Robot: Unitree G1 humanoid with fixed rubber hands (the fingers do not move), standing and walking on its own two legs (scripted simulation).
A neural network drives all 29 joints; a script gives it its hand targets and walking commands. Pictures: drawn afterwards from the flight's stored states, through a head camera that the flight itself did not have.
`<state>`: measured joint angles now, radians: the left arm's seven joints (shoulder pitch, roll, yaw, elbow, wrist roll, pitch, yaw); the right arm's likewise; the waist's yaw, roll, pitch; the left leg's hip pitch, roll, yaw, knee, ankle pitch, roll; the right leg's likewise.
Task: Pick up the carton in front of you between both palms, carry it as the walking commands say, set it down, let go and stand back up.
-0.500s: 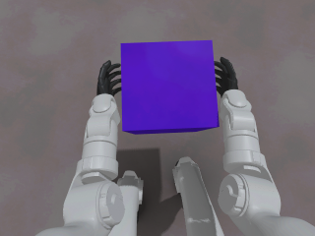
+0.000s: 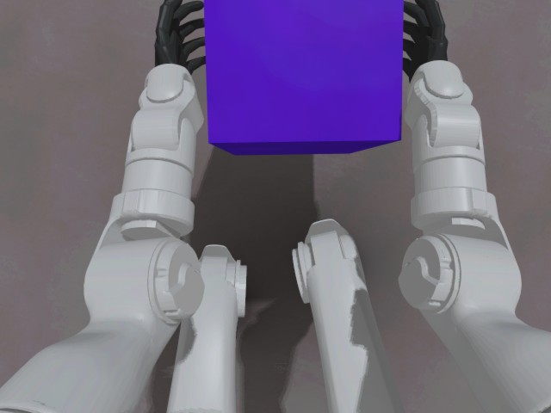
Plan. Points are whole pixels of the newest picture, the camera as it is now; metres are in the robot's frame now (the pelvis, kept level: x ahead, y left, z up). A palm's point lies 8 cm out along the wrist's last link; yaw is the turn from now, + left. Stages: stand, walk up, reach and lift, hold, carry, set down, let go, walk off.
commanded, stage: set down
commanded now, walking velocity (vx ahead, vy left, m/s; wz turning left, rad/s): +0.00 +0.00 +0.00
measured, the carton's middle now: (296, 79) +0.51 -0.12 -0.20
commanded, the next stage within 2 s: none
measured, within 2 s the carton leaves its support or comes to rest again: rests again in 0.94 s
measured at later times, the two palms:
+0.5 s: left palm (205, 78) +0.56 +0.01 -0.24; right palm (403, 75) +0.49 -0.28 -0.23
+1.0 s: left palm (202, 87) +0.55 +0.02 -0.26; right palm (391, 90) +0.48 -0.27 -0.26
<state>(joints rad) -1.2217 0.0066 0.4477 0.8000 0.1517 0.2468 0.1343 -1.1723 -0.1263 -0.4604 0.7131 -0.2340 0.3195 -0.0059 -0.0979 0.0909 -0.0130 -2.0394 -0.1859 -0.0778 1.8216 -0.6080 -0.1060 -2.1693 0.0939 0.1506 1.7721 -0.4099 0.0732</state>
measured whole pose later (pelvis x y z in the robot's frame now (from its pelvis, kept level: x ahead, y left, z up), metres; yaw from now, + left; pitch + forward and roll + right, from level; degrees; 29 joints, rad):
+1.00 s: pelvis -0.01 +0.01 -0.08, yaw +2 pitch +40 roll +0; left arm -1.51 0.17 0.19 1.07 0.01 0.19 0.18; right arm -1.37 -0.29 -0.44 0.95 -0.13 0.23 0.07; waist -0.18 0.11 0.33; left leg -2.21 -0.23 -0.07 2.15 -0.64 -0.09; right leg -2.28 -0.03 0.07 2.08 -0.49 0.06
